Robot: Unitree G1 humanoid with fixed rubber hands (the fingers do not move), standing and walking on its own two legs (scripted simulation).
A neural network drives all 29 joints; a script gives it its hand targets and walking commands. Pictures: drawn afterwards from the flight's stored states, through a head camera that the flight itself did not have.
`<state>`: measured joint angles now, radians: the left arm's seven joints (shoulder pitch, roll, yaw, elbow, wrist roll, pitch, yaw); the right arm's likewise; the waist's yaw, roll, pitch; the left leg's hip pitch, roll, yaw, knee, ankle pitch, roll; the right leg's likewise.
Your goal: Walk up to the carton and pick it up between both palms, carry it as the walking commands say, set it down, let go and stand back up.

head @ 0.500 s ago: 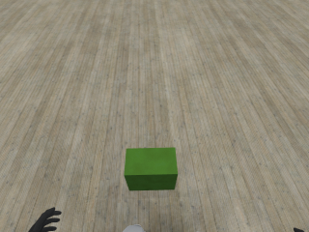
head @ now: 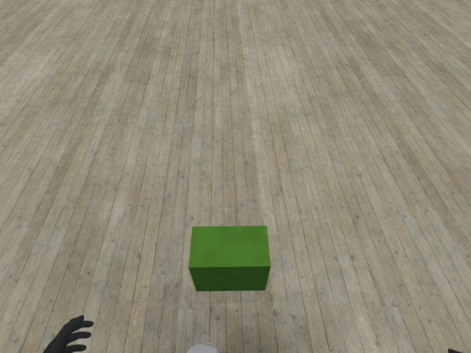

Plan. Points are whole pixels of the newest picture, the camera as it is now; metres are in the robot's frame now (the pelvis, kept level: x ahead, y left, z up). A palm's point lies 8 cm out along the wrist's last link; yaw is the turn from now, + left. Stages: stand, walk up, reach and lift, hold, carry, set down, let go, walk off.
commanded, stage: walk up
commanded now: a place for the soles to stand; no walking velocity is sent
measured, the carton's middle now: (230, 259) +0.54 +0.08 -0.61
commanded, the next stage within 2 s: none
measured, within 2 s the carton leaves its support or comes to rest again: neither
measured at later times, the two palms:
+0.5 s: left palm out of the picture +0.10 +0.33 -0.06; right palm out of the picture +0.10 -0.34 -0.06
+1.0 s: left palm out of the picture +0.10 +0.33 -0.07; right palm out of the picture +0.10 -0.34 -0.06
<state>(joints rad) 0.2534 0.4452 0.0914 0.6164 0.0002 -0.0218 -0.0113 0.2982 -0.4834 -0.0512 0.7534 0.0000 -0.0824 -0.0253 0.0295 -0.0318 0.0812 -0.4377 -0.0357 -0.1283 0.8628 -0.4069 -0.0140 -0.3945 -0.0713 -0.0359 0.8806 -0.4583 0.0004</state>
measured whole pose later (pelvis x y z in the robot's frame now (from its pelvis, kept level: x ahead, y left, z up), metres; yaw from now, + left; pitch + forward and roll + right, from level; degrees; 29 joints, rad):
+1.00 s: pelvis -0.01 +0.00 +0.00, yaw +1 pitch -2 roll +1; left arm 0.27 0.45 0.09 0.62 0.00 -0.02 -0.01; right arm 0.29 -0.48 -0.05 0.75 0.00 -0.08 -0.02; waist 0.03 -0.05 0.08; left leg -0.43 -0.03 -0.12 0.83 -0.37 -0.02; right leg -0.39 -0.09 -0.04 0.88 -0.47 0.00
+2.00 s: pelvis -0.01 +0.00 +0.00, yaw +2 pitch -2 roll +1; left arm 0.27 0.45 0.09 0.62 0.00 -0.02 -0.01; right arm 0.31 -0.48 -0.05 0.75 0.00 -0.08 -0.02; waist 0.03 -0.04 0.07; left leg -0.43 -0.03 -0.11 0.83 -0.36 -0.02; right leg -0.38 -0.09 -0.04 0.88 -0.46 0.00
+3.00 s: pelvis +0.06 +0.00 +0.01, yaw +4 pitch -2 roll +0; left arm 0.40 0.45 0.09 0.62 0.00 -0.08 -0.01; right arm 0.26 -0.46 -0.05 0.75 0.00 -0.08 0.02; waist 0.01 0.02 0.04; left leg -0.52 -0.02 -0.09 0.83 -0.28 0.04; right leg -0.29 -0.06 -0.06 0.78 -0.45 0.01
